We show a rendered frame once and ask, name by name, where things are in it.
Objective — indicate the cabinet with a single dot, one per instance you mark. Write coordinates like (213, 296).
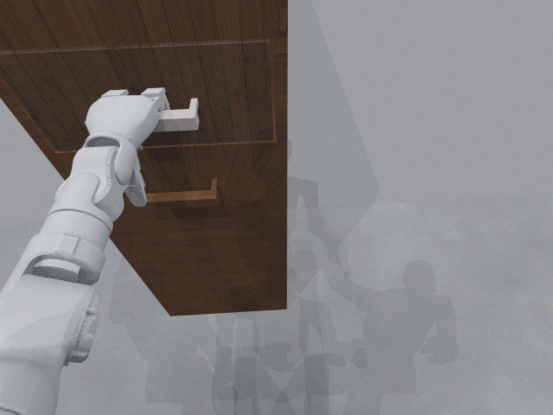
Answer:
(195, 260)

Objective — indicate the left robot hand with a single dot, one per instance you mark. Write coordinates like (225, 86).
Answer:
(133, 117)

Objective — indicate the robot left forearm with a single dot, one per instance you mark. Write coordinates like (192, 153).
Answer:
(71, 243)

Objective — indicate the handle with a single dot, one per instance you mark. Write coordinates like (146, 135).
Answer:
(186, 199)
(179, 120)

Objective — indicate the drawer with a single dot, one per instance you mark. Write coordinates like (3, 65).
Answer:
(231, 80)

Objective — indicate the left robot upper arm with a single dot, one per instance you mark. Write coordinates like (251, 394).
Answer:
(45, 324)

